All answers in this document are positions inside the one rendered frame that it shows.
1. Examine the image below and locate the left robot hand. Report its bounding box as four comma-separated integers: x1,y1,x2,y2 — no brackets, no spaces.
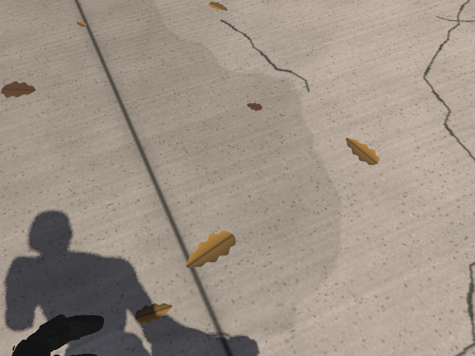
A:
12,314,104,356

